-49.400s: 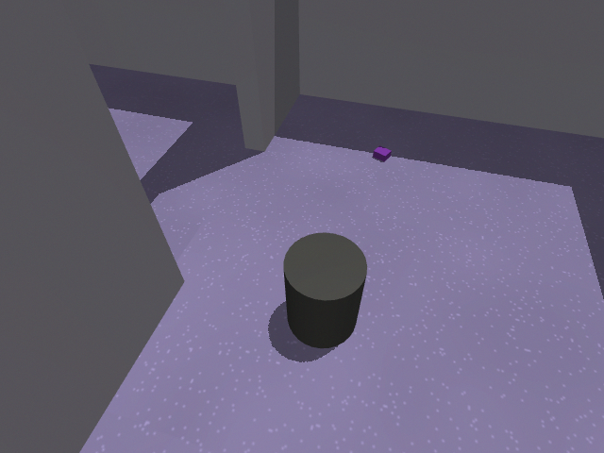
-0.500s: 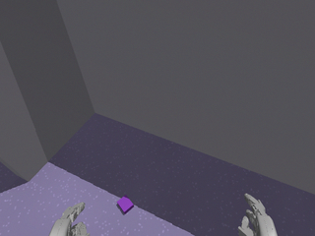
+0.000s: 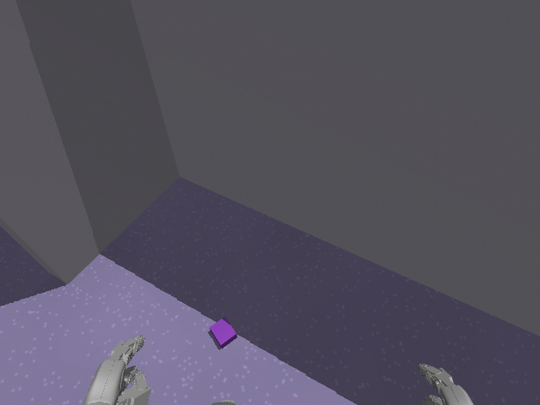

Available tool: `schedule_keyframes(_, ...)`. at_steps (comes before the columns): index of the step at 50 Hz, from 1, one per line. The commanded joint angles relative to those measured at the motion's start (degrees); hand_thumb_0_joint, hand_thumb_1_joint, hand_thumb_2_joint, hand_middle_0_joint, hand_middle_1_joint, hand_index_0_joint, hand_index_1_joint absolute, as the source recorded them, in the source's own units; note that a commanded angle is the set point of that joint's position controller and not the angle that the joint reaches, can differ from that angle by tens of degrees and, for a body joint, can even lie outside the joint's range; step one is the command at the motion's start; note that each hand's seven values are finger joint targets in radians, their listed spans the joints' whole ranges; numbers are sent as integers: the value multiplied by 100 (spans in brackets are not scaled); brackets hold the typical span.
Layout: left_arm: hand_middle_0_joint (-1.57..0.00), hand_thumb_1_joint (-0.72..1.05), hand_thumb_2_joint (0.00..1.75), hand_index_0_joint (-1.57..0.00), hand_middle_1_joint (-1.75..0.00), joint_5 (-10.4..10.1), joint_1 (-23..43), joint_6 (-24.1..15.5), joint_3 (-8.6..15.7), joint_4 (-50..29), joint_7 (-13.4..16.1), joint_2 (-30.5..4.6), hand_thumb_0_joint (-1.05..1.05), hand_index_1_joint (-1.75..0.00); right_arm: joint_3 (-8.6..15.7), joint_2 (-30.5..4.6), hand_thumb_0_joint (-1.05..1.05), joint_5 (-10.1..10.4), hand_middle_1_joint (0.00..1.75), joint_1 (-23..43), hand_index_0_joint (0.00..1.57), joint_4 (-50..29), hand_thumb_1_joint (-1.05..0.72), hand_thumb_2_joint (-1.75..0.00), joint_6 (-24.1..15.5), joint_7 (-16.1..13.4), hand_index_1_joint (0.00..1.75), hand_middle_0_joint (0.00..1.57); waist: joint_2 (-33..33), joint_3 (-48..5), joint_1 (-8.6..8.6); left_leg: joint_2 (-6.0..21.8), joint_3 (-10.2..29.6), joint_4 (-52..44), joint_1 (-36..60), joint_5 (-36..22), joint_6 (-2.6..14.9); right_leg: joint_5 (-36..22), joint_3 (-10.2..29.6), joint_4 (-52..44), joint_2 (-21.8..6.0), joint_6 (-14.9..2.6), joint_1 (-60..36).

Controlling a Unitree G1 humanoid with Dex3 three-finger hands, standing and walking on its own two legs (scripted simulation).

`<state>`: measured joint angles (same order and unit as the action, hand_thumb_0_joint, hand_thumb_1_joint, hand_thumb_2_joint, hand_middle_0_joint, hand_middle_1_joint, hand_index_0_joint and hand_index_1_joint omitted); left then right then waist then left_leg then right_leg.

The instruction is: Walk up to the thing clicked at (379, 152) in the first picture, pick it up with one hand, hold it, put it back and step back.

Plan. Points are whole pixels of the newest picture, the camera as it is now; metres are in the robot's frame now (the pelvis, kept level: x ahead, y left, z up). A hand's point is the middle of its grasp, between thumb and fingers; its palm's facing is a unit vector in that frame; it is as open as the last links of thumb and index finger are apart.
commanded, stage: stand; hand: left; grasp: from above
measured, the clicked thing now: (223, 332) +0.47 +0.18 -0.71
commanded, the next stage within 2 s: none
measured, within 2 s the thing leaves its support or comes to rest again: neither
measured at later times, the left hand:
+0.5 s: hand out of the picture +0.04 +0.24 -0.12, palm faces +0.04 -0.95 -0.32, open 7.4 cm
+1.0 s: hand out of the picture +0.04 +0.23 -0.11, palm faces +0.03 -0.94 -0.35, open 7.4 cm
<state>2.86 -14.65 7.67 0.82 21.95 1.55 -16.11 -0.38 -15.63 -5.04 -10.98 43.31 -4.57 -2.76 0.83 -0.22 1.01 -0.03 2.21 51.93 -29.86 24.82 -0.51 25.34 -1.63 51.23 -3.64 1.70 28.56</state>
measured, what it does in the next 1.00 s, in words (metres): rises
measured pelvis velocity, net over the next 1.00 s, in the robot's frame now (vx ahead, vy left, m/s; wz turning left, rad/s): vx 0.00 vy -0.01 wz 0.01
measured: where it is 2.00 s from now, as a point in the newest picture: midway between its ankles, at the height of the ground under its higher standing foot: outside the picture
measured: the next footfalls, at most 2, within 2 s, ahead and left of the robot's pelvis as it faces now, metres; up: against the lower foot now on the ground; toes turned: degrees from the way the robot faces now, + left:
none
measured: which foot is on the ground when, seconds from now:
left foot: down 0.00-1.00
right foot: down 0.00-1.00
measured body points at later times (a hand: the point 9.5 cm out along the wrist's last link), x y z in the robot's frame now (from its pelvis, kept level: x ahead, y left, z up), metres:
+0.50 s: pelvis +0.00 +0.01 +0.04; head +0.00 +0.01 +0.49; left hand +0.04 +0.29 -0.10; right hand +0.08 -0.27 -0.09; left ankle +0.02 +0.13 -0.69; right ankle +0.01 -0.14 -0.69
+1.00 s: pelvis +0.00 -0.01 +0.05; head +0.00 -0.02 +0.50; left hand +0.04 +0.28 -0.08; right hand +0.06 -0.30 -0.09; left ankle +0.02 +0.13 -0.69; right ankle +0.01 -0.14 -0.69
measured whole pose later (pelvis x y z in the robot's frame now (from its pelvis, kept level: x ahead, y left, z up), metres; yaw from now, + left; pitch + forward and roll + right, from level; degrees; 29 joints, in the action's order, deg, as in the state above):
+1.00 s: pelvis +0.00 -0.01 +0.05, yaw +0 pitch -5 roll +0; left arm 1.4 -9.5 -0.1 2.0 64.6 1.0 -17.6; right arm 1.8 -18.2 -1.3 -8.9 64.3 0.7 -0.6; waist -1.3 4.2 0.5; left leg 1.1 2.9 22.4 -7.3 10.5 -1.7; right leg 11.4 -3.2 22.3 -2.4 1.2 6.1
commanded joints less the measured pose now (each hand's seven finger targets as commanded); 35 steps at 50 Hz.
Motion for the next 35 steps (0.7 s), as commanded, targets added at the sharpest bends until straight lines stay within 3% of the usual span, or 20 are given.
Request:
schedule_keyframes(1, -20, 90, 90, -20, -30, 12, 81, -584, 466, 406, 52, -907, 0, -30, 540, -1044, 0, 201, 30, 247, 20, -343, -90, -90, -58, 181, 30, 20, -127, -578, 137, 177, 311, -1294, 676, -1298, 372, -746, 385, -1213, -143, -380, -768)
schedule_keyframes(3, -20, 90, 90, -20, -30, -8, 260, -683, 462, 808, 56, -960, 0, -30, 555, -1017, 0, 207, 30, 263, 20, -133, -90, -90, 16, 209, 30, 20, 4, -607, 66, 172, 261, -1359, 895, -1237, 385, -896, 475, -1423, -231, -354, -890)
schedule_keyframes(5, -20, 90, 90, -20, -30, 8, 310, -760, 469, 1149, 70, -952, 0, -30, 573, -1038, 0, 194, 30, 255, 20, 14, -90, -90, 62, 206, 30, 20, -33, -699, 36, 212, 282, -1390, 1184, -1679, 386, -1414, 402, -1431, -234, -329, -1025)
schedule_keyframes(8, -20, 90, 90, -20, -30, -26, 313, -829, 461, 1629, 82, -933, 0, -30, 590, -1071, 0, 206, 30, 248, 20, 232, -90, -90, 130, 181, 30, 20, -213, -495, 50, 309, 453, -1680, 1264, -1829, 427, -1569, 273, -1571, -178, -265, -1190)
schedule_keyframes(14, -20, 90, 90, -20, -30, -68, 291, -847, 412, 2443, 88, -982, 0, -30, 565, -1155, 0, 258, 30, 292, 20, 685, -90, -90, 236, 125, 30, 20, -269, -59, 39, 421, 606, -2295, 1468, -1641, 369, -1406, 262, -2124, -178, -285, -1430)
schedule_keyframes(21, -20, 90, 90, -20, -30, -79, 370, -862, 358, 3122, 74, -1071, 0, -30, 532, -1212, 0, 316, 30, 318, 20, 1106, -90, -90, 329, 121, 30, 20, -287, 258, -26, 457, 648, -2969, 1528, -918, 278, -1102, 284, -2804, -231, -229, -1866)
schedule_keyframes(24, -20, 90, 90, -20, -30, -83, 393, -895, 342, 3323, 75, -1129, 0, -30, 510, -1190, 0, 350, 30, 389, 20, 1239, -90, -90, 327, 131, 30, 20, -200, 196, -25, 450, 583, -2967, 1818, -1421, 251, -1400, 290, -2960, -292, -214, -1958)
schedule_keyframes(26, -20, 90, 90, -20, -30, -86, 474, -883, 336, 3417, 75, -1152, 0, -30, 494, -1167, 0, 359, 30, 393, 20, 1317, -90, -90, 327, 128, 30, 20, -164, 255, -34, 474, 585, -3113, 1862, -1419, 222, -1304, 283, -3035, -291, -200, -1970)
schedule_keyframes(30, -20, 90, 90, -20, -30, -90, 478, -863, 296, 3613, 60, -1109, 0, -30, 495, -1212, 0, 356, 30, 428, 20, 1467, -90, -90, 366, 139, 30, 20, -268, 488, -18, 497, 630, -3383, 1679, -888, 200, -1000, 238, -3173, -243, -162, -2041)
schedule_keyframes(35, -20, 90, 90, -20, -30, -95, 505, -874, 308, 3772, 39, -1191, 0, -30, 484, -1218, 0, 360, 30, 469, 20, 1569, -90, -90, 378, 160, 30, 20, -200, 468, 1, 496, 604, -3458, 1715, -824, 178, -923, 300, -3324, -288, -161, -2084)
